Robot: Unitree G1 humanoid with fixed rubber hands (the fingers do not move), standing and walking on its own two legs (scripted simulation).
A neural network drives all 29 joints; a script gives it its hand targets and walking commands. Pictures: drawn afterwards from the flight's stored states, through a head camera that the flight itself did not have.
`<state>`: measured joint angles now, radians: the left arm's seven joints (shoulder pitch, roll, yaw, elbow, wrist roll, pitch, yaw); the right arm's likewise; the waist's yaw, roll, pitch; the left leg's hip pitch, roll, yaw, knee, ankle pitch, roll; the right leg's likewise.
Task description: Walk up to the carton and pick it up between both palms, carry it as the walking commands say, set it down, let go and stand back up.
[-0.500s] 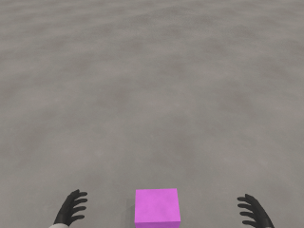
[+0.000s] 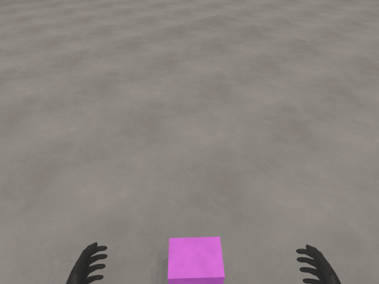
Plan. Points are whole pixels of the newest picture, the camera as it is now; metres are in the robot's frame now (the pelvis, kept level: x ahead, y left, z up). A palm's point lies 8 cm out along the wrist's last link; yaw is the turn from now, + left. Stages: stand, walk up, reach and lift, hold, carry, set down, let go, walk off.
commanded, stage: stand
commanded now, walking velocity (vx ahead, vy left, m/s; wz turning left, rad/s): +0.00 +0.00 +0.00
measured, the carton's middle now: (195, 264) +0.42 +0.02 -0.68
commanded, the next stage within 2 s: none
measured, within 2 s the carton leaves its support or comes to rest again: neither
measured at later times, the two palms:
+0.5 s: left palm out of the picture +0.13 +0.26 -0.06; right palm out of the picture +0.15 -0.25 -0.07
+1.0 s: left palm out of the picture +0.13 +0.26 -0.06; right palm out of the picture +0.14 -0.25 -0.07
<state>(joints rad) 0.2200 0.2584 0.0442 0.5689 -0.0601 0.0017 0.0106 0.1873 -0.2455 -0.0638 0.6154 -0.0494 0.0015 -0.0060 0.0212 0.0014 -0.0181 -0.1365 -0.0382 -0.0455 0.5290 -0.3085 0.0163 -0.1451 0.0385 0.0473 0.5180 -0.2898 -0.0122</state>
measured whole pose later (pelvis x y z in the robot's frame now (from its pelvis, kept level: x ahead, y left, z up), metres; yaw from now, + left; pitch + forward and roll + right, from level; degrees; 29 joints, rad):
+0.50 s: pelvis -0.01 +0.00 +0.00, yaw +0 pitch -6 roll +0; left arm 0.22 0.27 0.04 0.58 -0.06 -0.02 0.01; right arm 0.19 -0.25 -0.06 0.63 -0.04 -0.01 0.00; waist 0.02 0.00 0.05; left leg -0.14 -0.04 -0.05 0.53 -0.29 0.02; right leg -0.15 0.04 0.05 0.52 -0.27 -0.01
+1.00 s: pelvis -0.02 +0.00 +0.00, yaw +0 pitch -6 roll +0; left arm 0.22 0.27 0.04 0.58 -0.06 -0.02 0.01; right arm 0.19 -0.25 -0.06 0.64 -0.04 -0.01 0.00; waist 0.02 0.00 0.06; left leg -0.14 -0.04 -0.05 0.53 -0.28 0.02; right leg -0.15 0.04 0.05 0.52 -0.27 -0.01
